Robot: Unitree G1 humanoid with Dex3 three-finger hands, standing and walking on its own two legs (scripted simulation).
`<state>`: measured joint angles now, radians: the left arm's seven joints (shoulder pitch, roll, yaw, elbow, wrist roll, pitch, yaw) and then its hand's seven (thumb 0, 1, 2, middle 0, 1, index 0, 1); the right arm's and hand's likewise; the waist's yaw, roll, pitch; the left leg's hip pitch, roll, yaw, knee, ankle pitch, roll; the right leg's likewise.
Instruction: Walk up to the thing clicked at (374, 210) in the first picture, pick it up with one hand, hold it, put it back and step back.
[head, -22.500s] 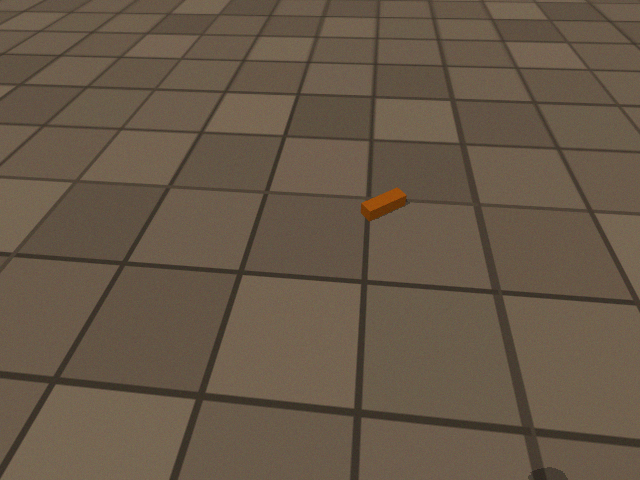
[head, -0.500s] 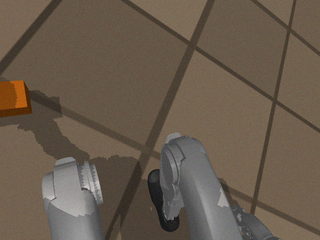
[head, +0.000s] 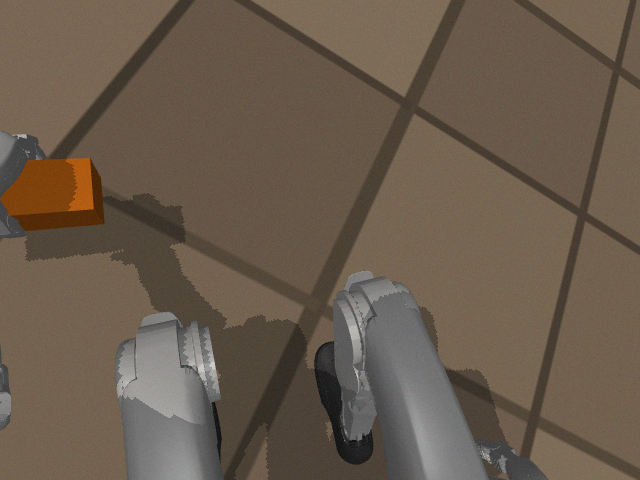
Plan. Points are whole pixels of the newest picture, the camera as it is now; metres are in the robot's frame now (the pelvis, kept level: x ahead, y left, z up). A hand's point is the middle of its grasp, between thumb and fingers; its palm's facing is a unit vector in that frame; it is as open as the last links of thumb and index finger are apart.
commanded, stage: lift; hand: left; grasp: from above
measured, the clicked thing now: (1, 198) +0.48 +0.34 -0.18
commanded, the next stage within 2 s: hold in 1.50 s
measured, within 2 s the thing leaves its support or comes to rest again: neither
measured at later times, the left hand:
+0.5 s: hand out of the picture +0.40 +0.32 +0.00, palm faces -0.45 -0.09 -0.89, open 9.6 cm
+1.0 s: hand out of the picture +0.33 +0.28 +0.21, palm faces -0.45 -0.12 -0.88, open 9.6 cm
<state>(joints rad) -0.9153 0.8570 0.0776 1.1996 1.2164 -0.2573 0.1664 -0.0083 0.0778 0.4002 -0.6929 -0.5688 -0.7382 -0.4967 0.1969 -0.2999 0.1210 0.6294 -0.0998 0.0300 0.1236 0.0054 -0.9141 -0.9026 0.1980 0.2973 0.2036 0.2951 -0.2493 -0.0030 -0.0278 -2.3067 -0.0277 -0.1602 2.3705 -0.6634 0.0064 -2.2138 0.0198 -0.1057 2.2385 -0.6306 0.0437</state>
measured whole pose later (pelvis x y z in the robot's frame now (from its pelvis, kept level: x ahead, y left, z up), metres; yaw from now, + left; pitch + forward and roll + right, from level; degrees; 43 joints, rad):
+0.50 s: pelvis +0.00 +0.00 +0.10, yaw +4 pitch +33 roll -7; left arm -0.61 0.70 0.01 0.85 1.05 -0.21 0.03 -0.01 0.08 0.40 -0.70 -0.56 -0.74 -0.49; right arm 0.17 -0.26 0.02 0.63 0.00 0.06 0.05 0.01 -0.91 -0.90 0.20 0.30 0.20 0.30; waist -0.14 0.03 -0.17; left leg -1.97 -0.01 -0.09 2.04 -0.65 0.01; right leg -1.92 0.01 -0.05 1.95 -0.62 0.04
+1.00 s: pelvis +0.02 +0.00 +0.29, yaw +7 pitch +19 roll -3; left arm -0.34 0.51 -0.11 0.76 1.01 -0.11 0.06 -0.01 0.07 0.41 -0.70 -0.56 -0.75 -0.49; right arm 0.23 -0.24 -0.01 0.71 0.05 0.00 -0.05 0.01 -0.90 -0.90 0.20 0.30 0.20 0.30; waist -0.09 0.04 -0.17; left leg -1.21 0.02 -0.05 1.40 -0.53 0.00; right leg -1.18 0.02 -0.02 1.33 -0.49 0.02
